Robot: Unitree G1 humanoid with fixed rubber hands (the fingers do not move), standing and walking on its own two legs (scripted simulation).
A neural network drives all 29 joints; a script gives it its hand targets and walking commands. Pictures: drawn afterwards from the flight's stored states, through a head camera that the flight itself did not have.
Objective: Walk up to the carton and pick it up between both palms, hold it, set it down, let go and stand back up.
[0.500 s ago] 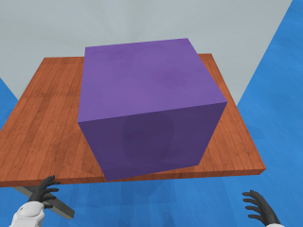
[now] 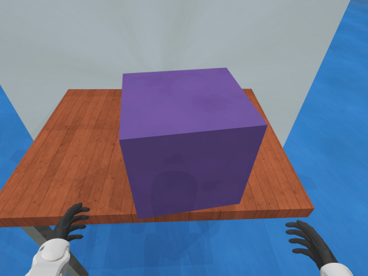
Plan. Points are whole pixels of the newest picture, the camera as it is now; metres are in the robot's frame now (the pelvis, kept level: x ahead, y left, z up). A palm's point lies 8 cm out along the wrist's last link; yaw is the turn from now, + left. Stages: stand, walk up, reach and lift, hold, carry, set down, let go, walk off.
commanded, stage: reach and lift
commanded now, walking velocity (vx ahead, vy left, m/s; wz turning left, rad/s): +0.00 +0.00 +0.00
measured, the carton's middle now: (183, 141) +0.44 +0.01 +0.06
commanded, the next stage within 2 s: none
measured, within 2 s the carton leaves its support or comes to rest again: neither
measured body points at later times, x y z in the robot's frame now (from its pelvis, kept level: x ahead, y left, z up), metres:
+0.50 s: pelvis +0.03 +0.00 +0.01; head +0.00 -0.01 +0.45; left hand +0.24 +0.24 +0.04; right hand +0.22 -0.26 +0.03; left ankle +0.02 +0.15 -0.74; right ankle +0.05 -0.12 -0.74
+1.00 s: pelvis +0.03 +0.00 +0.01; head +0.00 -0.01 +0.45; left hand +0.25 +0.22 +0.07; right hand +0.24 -0.25 +0.07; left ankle +0.02 +0.15 -0.74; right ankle +0.05 -0.12 -0.74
